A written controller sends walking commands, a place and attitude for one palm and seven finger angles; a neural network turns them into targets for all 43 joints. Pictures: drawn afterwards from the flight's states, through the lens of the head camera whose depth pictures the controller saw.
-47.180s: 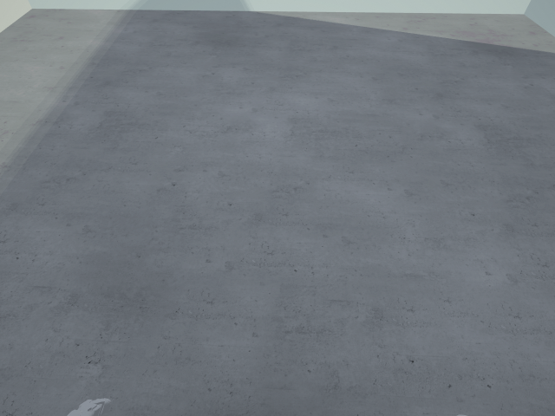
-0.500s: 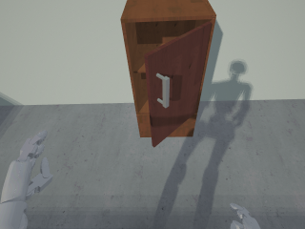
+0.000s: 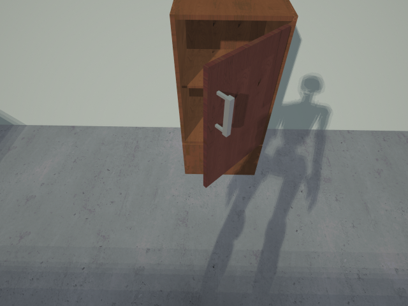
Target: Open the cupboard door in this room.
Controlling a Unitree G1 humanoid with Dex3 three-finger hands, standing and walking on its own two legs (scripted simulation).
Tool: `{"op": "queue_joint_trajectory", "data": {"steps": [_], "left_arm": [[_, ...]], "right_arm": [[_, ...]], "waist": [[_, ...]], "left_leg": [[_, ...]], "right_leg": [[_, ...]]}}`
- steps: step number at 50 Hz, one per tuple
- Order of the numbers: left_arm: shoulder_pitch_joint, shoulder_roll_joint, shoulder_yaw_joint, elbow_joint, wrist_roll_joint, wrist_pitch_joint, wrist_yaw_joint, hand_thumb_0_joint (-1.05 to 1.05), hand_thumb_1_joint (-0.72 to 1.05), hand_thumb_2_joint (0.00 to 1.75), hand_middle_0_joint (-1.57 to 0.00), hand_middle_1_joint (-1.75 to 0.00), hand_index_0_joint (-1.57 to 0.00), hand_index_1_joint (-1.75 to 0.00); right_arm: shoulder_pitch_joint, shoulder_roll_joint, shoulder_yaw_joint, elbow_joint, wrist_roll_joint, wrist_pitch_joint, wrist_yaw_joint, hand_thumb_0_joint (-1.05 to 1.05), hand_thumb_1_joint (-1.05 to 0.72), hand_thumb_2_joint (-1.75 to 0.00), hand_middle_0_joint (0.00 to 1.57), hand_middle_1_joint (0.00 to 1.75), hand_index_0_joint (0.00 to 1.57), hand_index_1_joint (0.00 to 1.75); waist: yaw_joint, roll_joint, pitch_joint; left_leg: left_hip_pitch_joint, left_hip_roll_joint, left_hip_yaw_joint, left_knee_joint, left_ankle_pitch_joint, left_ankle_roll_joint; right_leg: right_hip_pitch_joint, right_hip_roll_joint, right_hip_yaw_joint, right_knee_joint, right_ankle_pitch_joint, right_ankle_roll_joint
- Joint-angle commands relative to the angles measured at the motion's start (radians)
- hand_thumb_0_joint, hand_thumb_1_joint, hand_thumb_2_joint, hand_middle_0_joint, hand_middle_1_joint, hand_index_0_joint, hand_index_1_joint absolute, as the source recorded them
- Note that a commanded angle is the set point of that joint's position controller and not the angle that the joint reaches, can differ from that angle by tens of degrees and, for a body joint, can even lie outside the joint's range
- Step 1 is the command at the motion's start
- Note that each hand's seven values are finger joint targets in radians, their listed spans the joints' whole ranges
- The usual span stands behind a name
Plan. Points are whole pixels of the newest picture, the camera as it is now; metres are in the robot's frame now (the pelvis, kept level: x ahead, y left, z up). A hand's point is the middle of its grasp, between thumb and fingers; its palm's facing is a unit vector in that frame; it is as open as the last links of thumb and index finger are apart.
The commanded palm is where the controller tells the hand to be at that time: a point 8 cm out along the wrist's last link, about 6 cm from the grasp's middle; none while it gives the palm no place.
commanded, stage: let the arm hang, fingers relaxed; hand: left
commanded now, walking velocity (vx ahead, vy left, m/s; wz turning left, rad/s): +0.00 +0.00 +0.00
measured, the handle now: (223, 114) +0.67 -0.01 -0.05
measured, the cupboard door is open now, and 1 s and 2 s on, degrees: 44 44 44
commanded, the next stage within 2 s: look to check the result in 0.52 s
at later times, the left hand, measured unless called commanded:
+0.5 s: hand out of the picture +0.00 +0.17 -0.18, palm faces +0.03 -0.99 -0.16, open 7.3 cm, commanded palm none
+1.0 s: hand out of the picture +0.01 +0.18 -0.18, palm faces +0.02 -0.98 -0.18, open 7.4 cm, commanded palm none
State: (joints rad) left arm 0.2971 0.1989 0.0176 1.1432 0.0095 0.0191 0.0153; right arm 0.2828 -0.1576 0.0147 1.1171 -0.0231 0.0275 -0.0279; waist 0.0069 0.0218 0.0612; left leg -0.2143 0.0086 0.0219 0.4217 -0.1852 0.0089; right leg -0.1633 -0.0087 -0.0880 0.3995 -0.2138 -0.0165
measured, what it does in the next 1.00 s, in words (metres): stands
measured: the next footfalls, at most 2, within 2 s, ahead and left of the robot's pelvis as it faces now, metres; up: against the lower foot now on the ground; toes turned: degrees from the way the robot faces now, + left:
none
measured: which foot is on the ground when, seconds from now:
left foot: down 0.00-1.00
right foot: down 0.00-1.00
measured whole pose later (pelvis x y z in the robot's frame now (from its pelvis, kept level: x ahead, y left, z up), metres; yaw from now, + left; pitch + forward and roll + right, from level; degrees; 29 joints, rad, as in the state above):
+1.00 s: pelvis +0.01 +0.01 +0.00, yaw -1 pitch -1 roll +0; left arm 0.27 0.14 0.01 1.15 0.01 0.00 0.03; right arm 0.26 -0.14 0.01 1.15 -0.02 0.00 -0.04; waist 0.00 0.00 0.05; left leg -0.19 -0.01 0.05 0.40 -0.20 0.03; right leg -0.16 -0.03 -0.06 0.41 -0.23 0.01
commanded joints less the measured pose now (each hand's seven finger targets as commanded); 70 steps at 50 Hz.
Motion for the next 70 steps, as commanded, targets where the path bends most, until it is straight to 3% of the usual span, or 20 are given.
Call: {"op": "queue_joint_trajectory", "data": {"steps": [1,8,12,20,32,46,52,63,66,70], "left_arm": [[0.018,0.080,0.006,-0.027,-0.002,-0.022,0.013,0.00,0.90,0.90,-0.20,-0.30,-0.20,-0.30],[0.045,0.056,0.010,-0.016,0.002,-0.017,0.018,0.00,0.90,0.90,-0.20,-0.30,-0.20,-0.30],[0.052,0.044,0.012,-0.018,0.003,-0.021,0.020,0.00,0.90,0.90,-0.20,-0.30,-0.20,-0.30],[0.056,0.028,0.011,-0.015,0.002,-0.026,0.023,0.00,0.90,0.90,-0.20,-0.30,-0.20,-0.30],[0.050,0.030,0.011,-0.015,0.003,-0.027,0.022,0.00,0.90,0.90,-0.20,-0.30,-0.20,-0.30],[0.043,0.052,0.011,-0.016,0.002,-0.035,0.022,0.00,0.90,0.90,-0.20,-0.30,-0.20,-0.30],[0.025,0.055,0.009,-0.014,0.001,-0.033,0.022,0.00,0.90,0.90,-0.20,-0.30,-0.20,-0.30],[0.013,0.065,0.009,-0.016,0.000,-0.037,0.020,0.00,0.90,0.90,-0.20,-0.30,-0.20,-0.30],[0.013,0.060,0.022,-0.028,0.001,-0.024,0.020,0.00,0.90,0.90,-0.20,-0.30,-0.20,-0.30],[-0.019,0.084,0.051,-0.078,0.007,0.000,0.008,0.00,0.90,0.90,-0.20,-0.30,-0.20,-0.30]], "right_arm": [[0.052,-0.100,-0.025,-0.020,0.002,-0.022,-0.006,0.00,-0.90,-0.90,0.20,0.30,0.20,0.30],[0.082,-0.068,-0.027,0.000,-0.002,-0.023,-0.005,0.00,-0.90,-0.90,0.20,0.30,0.20,0.30],[0.092,-0.052,-0.029,0.002,-0.001,-0.029,-0.006,0.00,-0.90,-0.90,0.20,0.30,0.20,0.30],[0.087,-0.039,-0.028,0.008,0.000,-0.033,-0.008,0.00,-0.90,-0.90,0.20,0.30,0.20,0.30],[0.078,-0.057,-0.030,0.000,0.001,-0.033,-0.009,0.00,-0.90,-0.90,0.20,0.30,0.20,0.30],[0.051,-0.078,-0.030,0.005,0.006,-0.041,-0.009,0.00,-0.90,-0.90,0.20,0.30,0.20,0.30],[0.041,-0.075,-0.027,0.013,0.004,-0.040,-0.009,0.00,-0.90,-0.90,0.20,0.30,0.20,0.30],[0.025,-0.094,-0.026,0.012,0.004,-0.044,-0.009,0.00,-0.90,-0.90,0.20,0.30,0.20,0.30],[0.037,-0.086,-0.033,0.012,0.005,-0.035,-0.018,0.00,-0.90,-0.90,0.20,0.30,0.20,0.30],[0.031,-0.124,-0.062,-0.027,0.003,-0.019,-0.027,0.00,-0.90,-0.90,0.20,0.30,0.20,0.30]], "waist": [[-0.009,-0.040,0.020],[-0.008,-0.032,0.043],[-0.008,-0.038,0.032],[-0.010,0.006,0.035],[-0.012,-0.026,0.037],[-0.007,-0.025,-0.010],[-0.010,-0.022,0.017],[-0.010,-0.020,-0.003],[-0.010,-0.010,0.001],[-0.020,0.003,-0.005]], "left_leg": [[-0.019,0.086,-0.086,-0.107,-0.054,0.023],[-0.058,0.081,-0.092,-0.129,-0.124,0.027],[-0.058,0.079,-0.089,-0.123,-0.093,0.028],[-0.034,0.077,-0.083,-0.114,-0.040,0.025],[-0.020,0.081,-0.086,-0.119,-0.042,0.025],[0.039,0.085,-0.077,-0.094,0.099,0.027],[0.027,0.084,-0.078,-0.104,0.095,0.023],[0.049,0.086,-0.077,-0.108,0.117,0.022],[0.070,0.100,-0.048,-0.067,0.136,0.020],[0.071,0.145,-0.035,-0.040,0.081,0.031]], "right_leg": [[-0.033,-0.095,0.101,-0.095,-0.069,-0.028],[-0.056,-0.089,0.103,-0.071,-0.100,-0.023],[-0.046,-0.093,0.103,-0.062,-0.070,-0.022],[-0.051,-0.098,0.106,-0.062,-0.029,-0.022],[-0.050,-0.095,0.103,-0.065,-0.024,-0.018],[-0.013,-0.104,0.104,-0.067,0.062,-0.016],[-0.009,-0.106,0.102,-0.073,0.058,-0.015],[0.009,-0.108,0.106,-0.083,0.077,-0.016],[-0.029,-0.102,0.125,-0.055,0.118,-0.018],[-0.106,-0.077,0.141,0.028,0.113,-0.023]]}}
